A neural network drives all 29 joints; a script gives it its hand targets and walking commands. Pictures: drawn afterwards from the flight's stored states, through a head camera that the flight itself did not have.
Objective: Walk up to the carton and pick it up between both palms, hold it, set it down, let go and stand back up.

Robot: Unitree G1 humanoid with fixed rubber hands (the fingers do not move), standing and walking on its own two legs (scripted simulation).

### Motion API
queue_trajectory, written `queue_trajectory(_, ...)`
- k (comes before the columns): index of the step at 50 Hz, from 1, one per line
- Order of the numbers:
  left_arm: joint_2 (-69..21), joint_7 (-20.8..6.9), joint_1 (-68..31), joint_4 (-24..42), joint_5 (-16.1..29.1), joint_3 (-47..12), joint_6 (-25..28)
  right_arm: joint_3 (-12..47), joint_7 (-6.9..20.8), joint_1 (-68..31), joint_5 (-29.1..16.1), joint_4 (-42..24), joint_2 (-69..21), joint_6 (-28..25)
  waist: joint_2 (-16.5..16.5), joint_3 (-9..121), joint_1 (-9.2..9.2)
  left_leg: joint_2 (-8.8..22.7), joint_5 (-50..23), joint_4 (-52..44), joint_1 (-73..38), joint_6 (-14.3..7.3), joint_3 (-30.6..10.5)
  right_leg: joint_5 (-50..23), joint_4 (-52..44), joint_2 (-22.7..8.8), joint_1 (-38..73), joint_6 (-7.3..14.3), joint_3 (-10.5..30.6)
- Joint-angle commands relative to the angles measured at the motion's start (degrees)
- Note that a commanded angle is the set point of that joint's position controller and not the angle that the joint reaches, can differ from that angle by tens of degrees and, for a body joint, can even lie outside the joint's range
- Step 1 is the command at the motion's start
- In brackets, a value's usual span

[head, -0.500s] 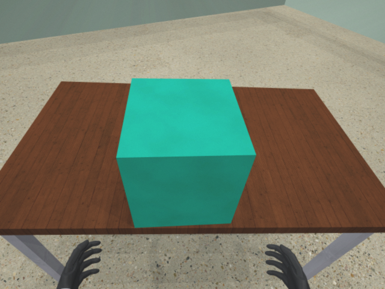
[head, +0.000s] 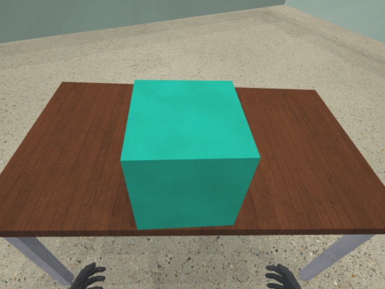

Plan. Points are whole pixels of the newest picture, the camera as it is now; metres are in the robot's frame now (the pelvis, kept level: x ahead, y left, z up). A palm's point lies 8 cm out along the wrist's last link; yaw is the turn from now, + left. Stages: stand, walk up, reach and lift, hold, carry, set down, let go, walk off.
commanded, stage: set down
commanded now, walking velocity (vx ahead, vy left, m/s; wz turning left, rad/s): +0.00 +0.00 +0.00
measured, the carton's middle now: (185, 154) +0.48 +0.03 +0.00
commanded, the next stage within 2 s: let go in 0.04 s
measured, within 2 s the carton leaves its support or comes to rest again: neither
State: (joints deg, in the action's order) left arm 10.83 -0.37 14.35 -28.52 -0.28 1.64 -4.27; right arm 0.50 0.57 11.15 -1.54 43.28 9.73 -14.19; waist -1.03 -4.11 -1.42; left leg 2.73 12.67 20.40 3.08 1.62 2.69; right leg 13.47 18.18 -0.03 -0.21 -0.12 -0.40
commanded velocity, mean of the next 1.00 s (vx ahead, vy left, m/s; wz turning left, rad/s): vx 0.00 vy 0.00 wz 0.00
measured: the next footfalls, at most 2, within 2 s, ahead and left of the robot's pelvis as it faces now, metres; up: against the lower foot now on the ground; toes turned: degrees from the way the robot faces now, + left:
left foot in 1.92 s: -0.06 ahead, +0.11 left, +0.00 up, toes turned +2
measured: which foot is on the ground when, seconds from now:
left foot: down 0.00-1.00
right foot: down 0.00-1.00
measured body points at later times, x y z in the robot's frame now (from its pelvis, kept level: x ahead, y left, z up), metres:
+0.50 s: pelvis -0.01 +0.00 +0.00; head -0.01 +0.00 +0.45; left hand +0.17 +0.22 -0.09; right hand +0.15 -0.23 -0.09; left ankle -0.01 +0.13 -0.75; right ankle -0.03 -0.12 -0.75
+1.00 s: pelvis -0.03 +0.01 -0.01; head -0.06 +0.02 +0.44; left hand +0.03 +0.27 -0.13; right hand +0.03 -0.25 -0.13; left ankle -0.01 +0.13 -0.75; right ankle -0.03 -0.12 -0.75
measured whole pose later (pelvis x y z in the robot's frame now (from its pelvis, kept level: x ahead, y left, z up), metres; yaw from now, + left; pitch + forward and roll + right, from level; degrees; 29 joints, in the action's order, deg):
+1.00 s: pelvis -0.03 +0.01 -0.01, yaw +1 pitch -4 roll -1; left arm 14.8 0.2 20.3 -44.5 -1.0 0.7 1.4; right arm -1.2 -0.3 20.0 0.8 46.7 14.0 -1.5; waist -0.1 -0.5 0.0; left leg 1.8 12.7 26.5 9.6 0.3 1.6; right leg 13.8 24.2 -1.1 -6.2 -1.2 -1.3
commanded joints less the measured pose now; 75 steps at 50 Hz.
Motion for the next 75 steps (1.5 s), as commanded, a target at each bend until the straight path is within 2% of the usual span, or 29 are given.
queue_trajectory(1,5.9,0.2,-5.9,7.8,-0.3,1.6,0.1,-2.6,-0.6,-4.7,1.3,-6.9,6.3,-1.1,2.2,4.2,0.58,-3.1,-19.3,0.2,-8.5,1.1,1.4,-11.1,-4.0,1.7,-10.1,0.3,-1.9)
queue_trajectory(7,6.3,0.9,-9.1,8.8,0.4,-0.1,-1.6,-5.5,-0.4,-7.2,3.7,-6.5,7.1,-0.8,2.5,5.5,1.53,-2.1,-15.5,0.9,-8.0,1.0,1.4,-9.2,-2.4,2.0,-11.9,0.3,-2.8)
queue_trajectory(12,6.3,0.7,-7.0,6.5,0.0,0.8,-0.9,-4.3,0.0,-6.2,3.0,-5.8,7.3,-1.3,1.0,7.1,1.06,-2.9,-19.5,1.8,-8.6,1.1,1.4,-15.7,-1.7,1.9,-9.3,-0.2,-2.1)
queue_trajectory(15,6.0,0.3,-6.9,5.2,-0.6,1.3,-1.2,-3.5,-0.2,-6.1,2.5,-5.5,7.5,-1.4,0.5,6.4,0.85,-3.4,-19.3,1.6,-8.8,1.0,1.5,-17.1,-1.8,1.8,-8.9,-0.5,-2.0)
queue_trajectory(24,5.9,0.5,-9.4,5.8,-0.7,1.3,-1.5,-3.4,-0.1,-6.8,2.6,-6.7,7.1,-0.4,1.0,4.6,0.99,-3.0,-15.6,0.8,-8.1,0.8,1.9,-13.7,-2.3,1.4,-10.6,-0.2,-1.6)
queue_trajectory(25,3.5,0.2,-7.9,8.5,0.6,0.4,-1.1,-5.4,-0.5,-5.0,2.3,-10.5,9.3,-0.6,-0.9,5.4,-1.15,-4.7,-16.1,2.8,-3.3,1.5,2.5,-15.4,-0.3,1.1,-7.8,-1.0,-0.7)
queue_trajectory(26,4.4,0.0,-8.2,8.2,0.3,0.8,-1.3,-4.7,-0.8,-4.5,2.2,-10.4,9.1,-0.7,0.0,5.9,-0.13,-4.7,-15.0,2.3,-3.5,1.5,2.6,-17.5,0.3,1.1,-7.2,-1.2,-0.5)
queue_trajectory(28,4.9,-0.5,-7.9,8.0,-0.1,1.4,-1.4,-4.4,-1.1,-3.8,1.8,-10.1,8.8,-0.5,0.2,5.7,-0.03,-4.9,-15.1,2.9,-3.3,1.6,2.6,-18.2,0.5,0.8,-7.5,-1.4,-0.5)
queue_trajectory(29,11.4,1.0,0.8,-2.0,-1.4,3.3,3.7,-5.1,-2.5,0.8,2.8,-3.9,11.9,5.7,0.3,11.4,-0.86,2.1,-25.8,6.4,3.6,-1.7,-2.4,-24.2,5.1,-3.3,-6.5,0.1,2.0)
queue_trajectory(30,11.0,0.9,2.3,-2.4,-0.9,3.4,4.7,-5.1,-2.6,1.4,2.7,-5.6,12.0,8.1,0.6,11.2,-0.19,2.6,-22.1,6.0,2.8,-2.1,-2.8,-21.3,4.2,-4.3,-6.3,0.0,3.0)
queue_trajectory(31,11.1,1.0,0.9,-2.4,-1.1,3.2,5.9,-5.0,-2.5,2.2,2.5,-6.1,12.0,8.9,0.5,11.7,0.84,3.6,-25.6,6.7,0.9,-2.8,-3.6,-25.3,5.4,-5.4,-5.5,0.3,3.9)
queue_trajectory(32,10.0,0.9,-0.1,-2.4,-1.2,2.8,6.5,-4.9,-2.3,2.9,2.3,-5.9,11.8,9.5,1.0,12.7,1.1,4.0,-26.4,6.9,1.0,-2.9,-3.6,-25.7,5.7,-5.5,-5.5,0.4,3.9)
queue_trajectory(34,9.1,0.8,-0.1,-3.2,-1.0,2.2,7.1,-4.7,-2.1,3.7,2.0,-5.5,11.1,10.3,1.1,9.7,1.67,3.6,-21.9,6.0,2.5,-2.4,-3.6,-21.8,4.2,-5.4,-7.2,0.3,3.8)
queue_trajectory(39,9.6,0.5,0.7,-6.2,-0.9,1.8,7.1,-4.6,-1.4,4.2,2.4,-4.5,11.5,10.9,1.3,2.7,1.76,3.5,-15.9,3.8,5.9,-2.5,-4.7,-15.9,2.2,-5.3,-10.1,0.3,3.9)
queue_trajectory(50,11.4,1.1,5.6,-11.9,-0.5,0.5,7.3,-3.4,-1.2,9.2,2.2,-0.8,12.8,11.0,1.0,0.5,1.53,3.0,-5.1,0.0,8.9,-2.6,-6.3,-3.6,0.5,-5.3,-9.8,0.0,4.3)
queue_trajectory(63,10.9,1.2,11.3,-17.6,-0.9,-0.4,6.6,-3.2,-1.2,12.5,2.1,2.7,13.3,12.0,3.6,-3.4,1.04,3.0,17.9,-5.6,18.7,-2.7,-9.7,9.0,2.9,-3.6,-13.2,-0.8,3.1)
queue_trajectory(68,10.4,1.3,13.3,-18.9,-1.0,-0.1,6.5,-3.7,-1.2,13.5,2.3,3.5,13.0,12.6,3.4,-3.5,1.25,2.9,22.0,-5.8,19.8,-2.8,-10.2,12.9,3.3,-3.2,-15.6,-0.8,3.1)
queue_trajectory(75,9.9,1.5,14.8,-20.4,-1.1,0.6,6.2,-4.2,-1.3,15.0,2.6,4.9,12.0,13.1,2.1,-2.7,1.86,2.1,21.7,-3.6,18.1,-2.4,-9.5,16.5,2.7,-3.2,-19.2,-0.7,3.7)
